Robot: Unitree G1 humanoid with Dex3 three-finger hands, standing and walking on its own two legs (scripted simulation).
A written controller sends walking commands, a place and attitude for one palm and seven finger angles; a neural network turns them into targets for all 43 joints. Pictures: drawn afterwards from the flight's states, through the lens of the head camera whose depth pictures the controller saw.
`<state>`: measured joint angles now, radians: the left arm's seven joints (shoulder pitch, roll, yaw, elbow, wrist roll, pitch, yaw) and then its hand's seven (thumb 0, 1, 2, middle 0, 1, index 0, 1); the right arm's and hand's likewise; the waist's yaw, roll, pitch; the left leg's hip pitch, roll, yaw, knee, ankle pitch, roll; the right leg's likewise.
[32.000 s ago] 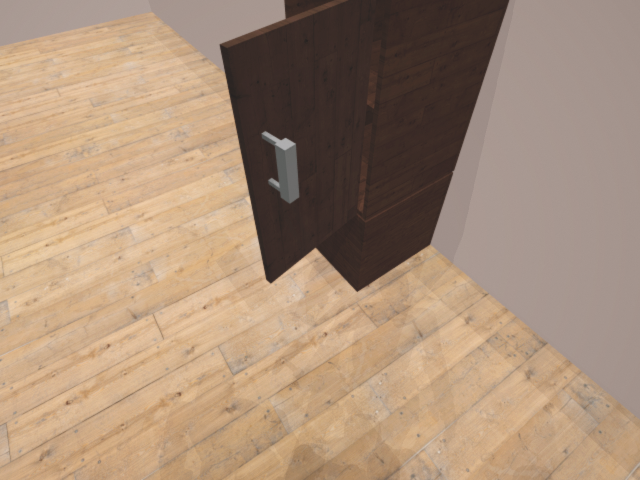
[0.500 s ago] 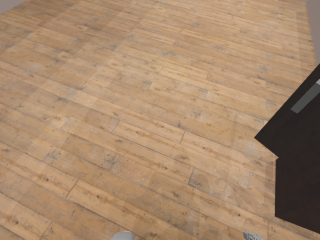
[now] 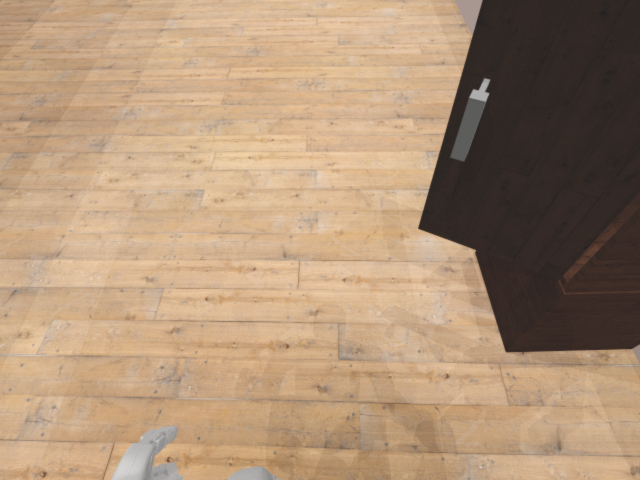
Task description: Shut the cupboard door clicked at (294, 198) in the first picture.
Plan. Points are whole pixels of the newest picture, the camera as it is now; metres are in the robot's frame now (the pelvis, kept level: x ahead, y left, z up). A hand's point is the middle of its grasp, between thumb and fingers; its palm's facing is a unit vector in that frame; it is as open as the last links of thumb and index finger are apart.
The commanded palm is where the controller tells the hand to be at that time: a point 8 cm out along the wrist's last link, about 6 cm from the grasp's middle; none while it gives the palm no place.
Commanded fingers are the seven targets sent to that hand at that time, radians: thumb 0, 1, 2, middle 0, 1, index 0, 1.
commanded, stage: turn to face it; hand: left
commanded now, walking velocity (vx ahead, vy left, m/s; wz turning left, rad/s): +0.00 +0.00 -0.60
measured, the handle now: (472, 119) +0.67 -0.24 +0.04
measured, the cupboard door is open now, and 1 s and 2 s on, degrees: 61 61 61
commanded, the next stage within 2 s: take the last steps up to it in 0.68 s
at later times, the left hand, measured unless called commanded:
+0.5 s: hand (174, 469) +0.15 +0.22 -0.15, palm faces -0.25 -0.95 -0.21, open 7.4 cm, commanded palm none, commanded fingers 0.00 0.90 0.90 -0.20 -0.30 -0.20 -0.30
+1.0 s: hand (218, 456) +0.17 +0.17 -0.17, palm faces -0.44 -0.88 -0.16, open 7.4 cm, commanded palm none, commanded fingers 0.00 0.90 0.90 -0.20 -0.30 -0.20 -0.30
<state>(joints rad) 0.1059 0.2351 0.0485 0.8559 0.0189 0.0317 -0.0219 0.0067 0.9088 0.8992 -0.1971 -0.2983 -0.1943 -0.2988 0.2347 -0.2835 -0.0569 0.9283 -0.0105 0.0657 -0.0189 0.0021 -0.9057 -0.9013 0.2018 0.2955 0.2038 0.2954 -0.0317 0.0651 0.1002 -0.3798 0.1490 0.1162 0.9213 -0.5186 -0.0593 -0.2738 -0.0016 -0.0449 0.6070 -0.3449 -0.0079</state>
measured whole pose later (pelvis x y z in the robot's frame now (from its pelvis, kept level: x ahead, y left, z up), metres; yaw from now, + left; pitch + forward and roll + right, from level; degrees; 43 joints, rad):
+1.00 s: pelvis +0.03 +0.02 +0.01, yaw -26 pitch +1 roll -1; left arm 0.21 0.22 0.06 0.98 0.03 0.07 -0.03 0.01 0.91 0.90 -0.20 -0.30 -0.20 -0.30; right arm 0.29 -0.20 -0.02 0.95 -0.04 -0.01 -0.02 0.00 -0.91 -0.90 0.20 0.30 0.20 0.30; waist -0.03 -0.04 0.03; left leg -0.30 0.07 0.11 0.61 -0.33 0.01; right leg -0.38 0.02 0.02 0.91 -0.47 -0.01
